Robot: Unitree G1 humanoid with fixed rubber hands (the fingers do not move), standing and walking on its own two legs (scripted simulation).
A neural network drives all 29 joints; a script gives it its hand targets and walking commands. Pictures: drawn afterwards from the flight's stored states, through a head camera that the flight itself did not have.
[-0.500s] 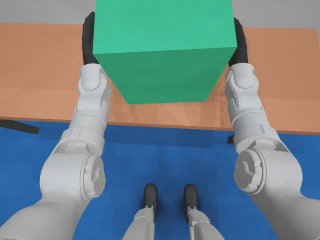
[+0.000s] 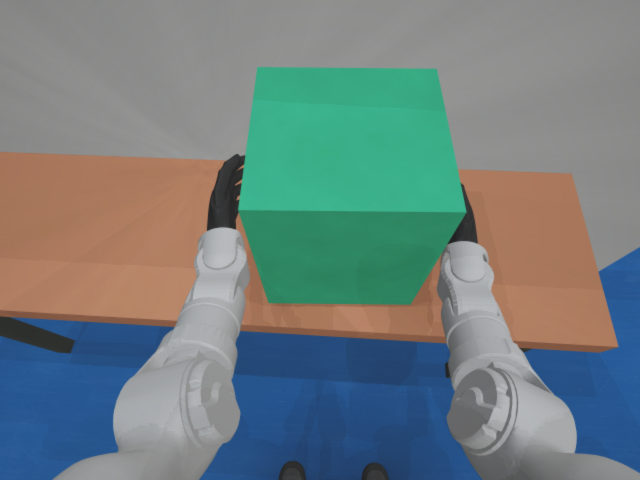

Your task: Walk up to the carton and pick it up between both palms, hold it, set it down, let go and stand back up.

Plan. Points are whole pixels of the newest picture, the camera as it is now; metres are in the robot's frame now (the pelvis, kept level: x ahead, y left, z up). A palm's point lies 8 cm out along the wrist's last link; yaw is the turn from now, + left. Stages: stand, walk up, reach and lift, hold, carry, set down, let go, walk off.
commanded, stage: reach and lift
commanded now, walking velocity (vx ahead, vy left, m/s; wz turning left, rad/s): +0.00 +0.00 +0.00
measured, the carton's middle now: (342, 199) +0.46 -0.03 +0.00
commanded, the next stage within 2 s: none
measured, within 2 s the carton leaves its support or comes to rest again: leaves its support in 1.42 s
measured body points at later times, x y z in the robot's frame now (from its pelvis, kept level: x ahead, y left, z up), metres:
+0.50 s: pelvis -0.02 -0.01 +0.00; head +0.12 -0.03 +0.42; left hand +0.43 +0.13 +0.00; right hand +0.42 -0.18 -0.02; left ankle -0.02 +0.12 -0.74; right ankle -0.04 -0.10 -0.74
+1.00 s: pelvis -0.02 +0.00 +0.00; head +0.13 -0.02 +0.42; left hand +0.44 +0.13 +0.00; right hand +0.42 -0.17 -0.02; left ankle -0.02 +0.12 -0.74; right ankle -0.04 -0.10 -0.74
